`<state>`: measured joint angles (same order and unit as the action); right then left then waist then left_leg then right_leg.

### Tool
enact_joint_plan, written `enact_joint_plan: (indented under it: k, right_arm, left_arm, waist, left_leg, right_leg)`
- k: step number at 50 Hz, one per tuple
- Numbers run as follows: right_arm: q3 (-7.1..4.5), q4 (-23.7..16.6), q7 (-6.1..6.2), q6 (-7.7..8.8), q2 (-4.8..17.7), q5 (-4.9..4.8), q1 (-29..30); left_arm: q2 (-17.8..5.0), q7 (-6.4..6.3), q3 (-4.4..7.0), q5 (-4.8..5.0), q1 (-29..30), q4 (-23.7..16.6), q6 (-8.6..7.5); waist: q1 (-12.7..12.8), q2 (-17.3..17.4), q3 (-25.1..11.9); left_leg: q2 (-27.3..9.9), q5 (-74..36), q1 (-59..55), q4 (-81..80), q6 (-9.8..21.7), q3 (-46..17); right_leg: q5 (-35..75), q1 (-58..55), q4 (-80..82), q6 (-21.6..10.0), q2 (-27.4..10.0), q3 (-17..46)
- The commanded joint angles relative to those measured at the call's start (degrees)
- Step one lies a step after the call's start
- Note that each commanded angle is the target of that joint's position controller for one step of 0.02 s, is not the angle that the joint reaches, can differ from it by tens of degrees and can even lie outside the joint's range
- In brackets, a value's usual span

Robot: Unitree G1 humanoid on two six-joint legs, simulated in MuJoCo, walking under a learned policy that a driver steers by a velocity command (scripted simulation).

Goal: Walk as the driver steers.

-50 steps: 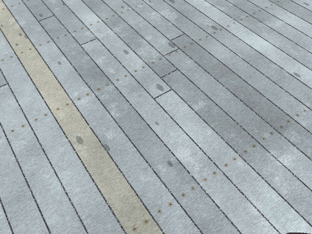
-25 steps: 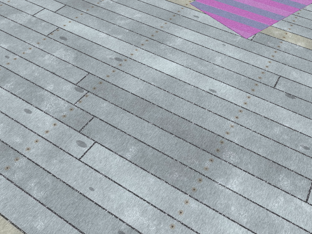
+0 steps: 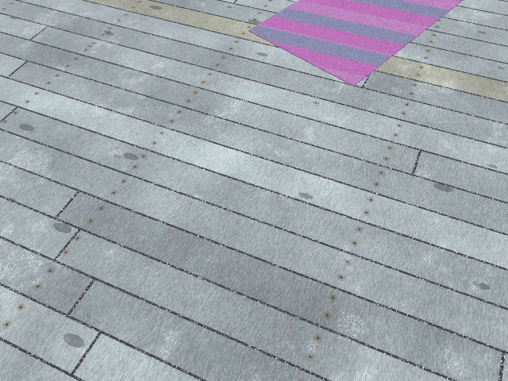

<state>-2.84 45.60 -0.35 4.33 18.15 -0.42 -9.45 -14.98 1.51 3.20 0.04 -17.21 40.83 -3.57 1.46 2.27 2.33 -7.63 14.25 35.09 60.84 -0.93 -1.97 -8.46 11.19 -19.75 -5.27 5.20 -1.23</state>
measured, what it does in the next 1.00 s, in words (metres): walks ahead, turning left: left foot, then right foot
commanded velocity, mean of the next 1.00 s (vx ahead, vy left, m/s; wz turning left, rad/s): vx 0.50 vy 0.00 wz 0.35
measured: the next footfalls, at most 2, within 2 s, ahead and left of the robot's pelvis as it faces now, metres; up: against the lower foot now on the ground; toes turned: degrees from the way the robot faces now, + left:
left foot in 0.30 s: +0.35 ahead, +0.16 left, +0.00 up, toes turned +4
right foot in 0.80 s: +0.65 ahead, +0.01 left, +0.00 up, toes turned +23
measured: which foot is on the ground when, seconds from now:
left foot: up 0.00-0.28, down 0.30-0.80, up 0.82-1.00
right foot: down 0.00-0.30, up 0.32-0.78, down 0.80-1.00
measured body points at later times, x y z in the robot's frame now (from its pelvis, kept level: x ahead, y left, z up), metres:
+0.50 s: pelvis +0.29 +0.08 +0.00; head +0.32 +0.10 +0.45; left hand +0.38 +0.37 -0.11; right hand +0.41 -0.18 -0.12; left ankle +0.31 +0.16 -0.74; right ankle +0.29 -0.08 -0.67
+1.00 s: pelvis +0.56 +0.09 +0.00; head +0.59 +0.09 +0.45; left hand +0.54 +0.39 -0.10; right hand +0.80 -0.12 -0.11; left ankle +0.50 +0.21 -0.66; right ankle +0.61 -0.01 -0.74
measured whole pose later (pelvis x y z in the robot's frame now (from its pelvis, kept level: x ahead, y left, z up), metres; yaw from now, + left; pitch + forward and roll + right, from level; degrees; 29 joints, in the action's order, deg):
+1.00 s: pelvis +0.56 +0.09 +0.00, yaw +26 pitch +1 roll -2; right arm -4.1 39.8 0.1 0.8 18.8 -1.5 -15.5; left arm -15.1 0.2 3.4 -0.4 -14.2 43.3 -5.5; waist 1.3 3.3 1.1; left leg -2.7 18.5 32.2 64.7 0.0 -3.2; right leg -11.0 11.6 -21.5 -1.3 1.7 -3.6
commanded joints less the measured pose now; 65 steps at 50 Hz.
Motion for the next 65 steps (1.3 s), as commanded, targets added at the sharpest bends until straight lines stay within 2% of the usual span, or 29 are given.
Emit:
enact_joint_plan:
  k: [1,5,9,13,15,16,17,18,19,21,22,25,31,36,39,40,41,42,43,45,46,48,50,53,54,60,63,64,65]
  right_arm:
    - [-0.51,-2.7,0.20,-0.33,3.0,0.62,-0.7]
    - [0.09,-4.3,-0.78,0.72,1.6,0.17,7.5]
    - [0.29,-5.7,-2.04,0.96,2.1,-0.69,11.2]
    - [-0.38,-6.3,-3.12,0.87,4.1,-0.68,8.7]
    - [-2.58,-3.1,-2.64,0.63,7.6,-0.30,-3.2]
    - [-3.90,-1.9,-2.08,0.32,11.8,-0.32,-11.8]
    - [-4.62,-1.3,-2.48,0.37,15.2,-0.83,-14.1]
    - [-3.22,-1.9,-2.50,0.38,9.7,-1.44,-14.3]
    - [-2.76,-2.7,-2.13,0.41,8.1,-0.94,-11.2]
    - [-2.36,-4.3,-1.59,0.25,6.8,-0.10,-6.1]
    - [-2.04,-5.0,-1.34,0.36,6.2,0.50,-5.2]
    - [-2.27,-5.7,-0.62,0.12,6.7,0.16,-4.2]
    - [-3.10,-4.8,1.02,-0.74,8.4,-0.96,-8.6]
    - [-3.17,-3.9,1.51,-1.93,7.8,-1.23,-12.0]
    - [-2.87,-4.9,1.45,-2.30,6.3,-0.81,-10.2]
    - [-1.71,-5.9,1.14,-2.03,3.3,-0.25,-9.6]
    - [-0.46,-7.4,1.13,-1.44,-0.5,-1.22,-16.5]
    - [-0.76,-7.5,1.20,-1.20,3.2,-1.76,-17.2]
    - [-1.99,-7.3,1.19,-1.43,7.6,-1.75,-12.7]
    - [-2.36,-8.7,1.08,-1.96,7.1,-0.47,-6.3]
    - [-2.50,-9.4,0.76,-2.17,6.2,-0.70,-6.5]
    - [-2.20,-9.4,0.36,-2.84,3.8,-1.07,-6.6]
    - [-1.72,-11.1,0.14,-3.29,2.5,-1.04,-5.1]
    - [-1.90,-11.4,-0.18,-3.25,2.7,-0.68,-2.7]
    - [-1.29,-12.3,-0.61,-3.07,1.2,-0.98,-1.6]
    - [-0.89,-15.7,-2.79,-2.37,1.0,-1.05,8.5]
    - [-2.67,-15.8,-3.15,-2.66,4.3,0.04,3.8]
    - [-4.06,-13.8,-2.92,-2.72,6.6,0.12,-3.9]
    - [-5.66,-12.0,-1.89,-3.11,9.6,0.12,-11.8]
  left_arm:
    - [-9.0,-0.81,2.27,0.06,2.4,-3.1,-1.69]
    - [-9.8,-1.45,2.30,0.44,-1.3,-0.5,-1.23]
    - [-10.6,-1.48,2.65,0.55,-4.1,2.4,-0.77]
    - [-11.6,-2.13,3.23,0.53,-3.0,3.8,0.20]
    - [-11.2,-2.79,2.92,0.09,-1.7,3.2,1.06]
    - [-9.5,-3.43,1.93,-1.19,-3.3,1.7,1.05]
    - [-2.9,-2.34,-0.09,-1.60,-10.0,0.7,-0.27]
    - [-7.7,-1.69,0.55,0.04,-5.8,1.0,-1.94]
    - [-10.0,-1.14,1.09,1.76,0.1,-1.0,-3.17]
    - [-9.6,-1.61,1.09,0.14,5.1,-2.3,-4.20]
    - [-9.6,-1.75,1.33,-0.59,4.8,-2.7,-4.04]
    - [-7.5,-1.95,1.04,-0.77,3.3,-3.0,-2.43]
    - [-4.7,-1.62,-0.07,-0.57,15.0,-5.8,-2.46]
    - [-7.1,-0.66,0.79,0.41,19.1,-7.1,-3.55]
    - [-9.6,-0.97,2.31,0.30,10.6,-5.0,-4.28]
    - [-12.2,-1.46,3.16,-0.71,3.1,-4.3,-4.48]
    - [-17.1,-1.69,4.54,-1.49,-3.7,-2.7,-3.66]
    - [-14.0,-1.26,4.01,0.01,-4.7,-1.8,-3.10]
    - [-9.7,-1.38,2.86,0.22,-1.9,-2.6,-2.88]
    - [-6.7,-1.46,1.71,-0.32,2.8,-2.5,-2.24]
    - [-6.3,-1.58,1.45,-0.73,4.0,-2.1,-2.33]
    - [-5.4,-1.46,1.41,-0.48,4.6,-1.2,-2.63]
    - [-7.7,-1.42,2.10,-0.15,4.9,-0.3,-3.06]
    - [-8.2,-1.55,2.42,-0.44,4.0,1.1,-2.95]
    - [-10.2,-1.57,2.72,-0.41,4.4,1.4,-2.85]
    - [-12.4,-1.87,3.37,1.00,0.2,4.2,-1.31]
    - [-14.7,-2.63,4.04,1.81,1.6,4.0,0.05]
    - [-14.7,-2.91,4.00,2.15,2.4,3.6,0.43]
    - [-13.3,-2.99,3.40,1.95,2.1,3.1,0.18]
  waist:
    - [-1.6,-4.8,-1.2]
    - [1.8,-4.4,0.5]
    - [3.2,-5.3,1.8]
    - [0.6,-6.5,-0.3]
    - [-5.4,-6.0,-8.5]
    - [-7.9,0.3,-15.5]
    - [-3.6,14.7,-21.0]
    - [-6.9,9.0,-21.5]
    - [-7.4,6.1,-13.7]
    - [-4.7,-2.3,-6.3]
    - [-3.1,-0.8,-6.0]
    - [-0.8,1.4,-4.4]
    - [-4.8,1.6,-2.1]
    - [-5.4,3.2,-2.2]
    - [-0.3,4.5,-5.5]
    - [3.4,0.9,-12.3]
    - [2.3,-13.9,-21.0]
    - [2.3,-18.7,-20.0]
    - [3.5,-11.8,-12.0]
    - [2.4,-5.6,-3.1]
    - [0.6,-8.5,-2.1]
    - [0.1,-7.9,-1.3]
    - [-0.6,-8.3,-0.2]
    - [0.3,-4.4,-1.2]
    - [-0.1,-7.4,-0.8]
    - [3.2,-5.0,2.2]
    - [-1.0,-7.6,-1.7]
    - [-5.3,-7.0,-5.8]
    - [-9.6,-4.7,-10.0]
  left_leg:
    - [-1.9,-8.6,3.2,-7.5,-1.9,-1.3]
    - [1.1,-21.0,0.7,-22.7,-1.5,0.8]
    - [2.4,-20.4,2.2,-28.4,0.7,0.9]
    - [5.3,-10.3,-1.3,-30.4,4.9,2.1]
    - [9.9,-10.7,-19.3,-31.7,7.7,5.5]
    - [1.3,-13.6,-36.1,-30.4,11.4,-7.5]
    - [-10.4,0.8,-54.8,-37.6,22.2,-38.1]
    - [-10.6,9.9,-57.1,-43.1,21.1,-43.4]
    - [-9.1,7.7,-51.0,-44.1,18.8,-35.8]
    - [-5.7,-3.9,-36.8,-45.5,17.4,-26.5]
    - [-4.4,-11.6,-32.8,-46.0,17.6,-24.3]
    - [-3.0,-14.5,-25.5,-48.9,18.5,-20.3]
    - [2.7,-12.4,-19.3,-48.5,13.5,-13.6]
    - [0.5,-8.3,-25.7,-42.4,12.0,-20.5]
    - [2.4,-11.9,-25.4,-33.7,9.3,-21.7]
    - [5.4,-9.3,-20.2,-21.0,7.3,-17.9]
    - [13.6,9.2,-1.6,-2.2,3.1,-9.0]
    - [10.3,19.6,8.2,7.9,2.3,-7.9]
    - [7.7,14.8,10.9,11.8,2.0,-8.3]
    - [4.5,7.7,9.1,9.4,1.4,-5.7]
    - [2.9,5.4,7.1,7.9,1.3,-5.7]
    - [1.9,3.7,4.7,6.0,1.2,-4.2]
    - [0.8,1.5,6.0,2.0,0.1,-4.0]
    - [1.6,-6.7,7.6,-3.5,0.1,-3.3]
    - [0.7,-9.4,6.4,-7.9,0.0,-3.0]
    - [2.9,-13.7,2.7,-22.9,2.7,2.7]
    - [8.5,-6.6,-6.9,-25.6,5.6,7.3]
    - [11.1,-9.4,-16.6,-29.0,7.3,8.2]
    - [10.8,-18.3,-30.8,-32.5,9.6,5.2]
  right_leg:
    - [14.7,-1.1,11.4,-10.4,-16.2,11.6]
    - [9.7,-2.3,11.8,-7.3,-14.0,7.3]
    - [8.5,-9.7,10.3,-6.6,-17.5,6.6]
    - [25.0,-17.2,3.4,-3.6,-19.6,3.7]
    - [41.1,-14.5,-13.5,-0.6,-15.8,-1.2]
    - [26.3,-2.1,-31.0,1.9,-13.1,-3.5]
    - [-18.0,22.6,-49.7,6.1,-1.2,-0.4]
    - [-23.2,29.8,-55.8,5.3,-2.9,8.1]
    - [-18.4,33.5,-55.9,4.3,-5.4,8.1]
    - [-11.8,30.5,-48.3,4.2,-9.1,6.9]
    - [-10.5,26.7,-45.7,4.7,-10.0,7.3]
    - [-9.7,24.0,-38.3,6.9,-10.4,6.1]
    - [11.5,18.0,-15.4,9.4,-6.4,4.5]
    - [9.3,14.8,-7.7,8.0,-4.7,6.6]
    - [5.6,1.9,-3.6,4.4,-5.6,5.7]
    - [3.3,-11.3,-5.2,0.8,-12.9,11.8]
    - [-6.5,-31.9,-3.3,-8.2,-25.9,33.8]
    - [-19.1,-32.1,1.1,-10.2,-30.2,46.5]
    - [-21.6,-25.3,2.5,-7.8,-27.6,39.5]
    - [-9.0,-12.8,5.0,-4.7,-22.1,24.9]
    - [-5.0,-9.3,6.1,-4.6,-21.3,21.4]
    - [-0.8,-5.7,9.0,-4.2,-18.8,14.9]
    - [3.0,-4.3,11.1,-6.2,-20.5,12.0]
    - [10.2,-8.1,11.4,-5.0,-18.5,4.7]
    - [11.9,-6.8,11.3,-5.4,-20.1,3.3]
    - [16.7,-12.4,9.5,-2.5,-20.4,-5.0]
    - [45.8,-15.0,-3.6,-0.1,-19.8,-8.3]
    - [49.3,-13.1,-13.7,1.4,-18.2,-9.6]
    - [40.4,-4.5,-27.2,4.3,-15.7,-10.5]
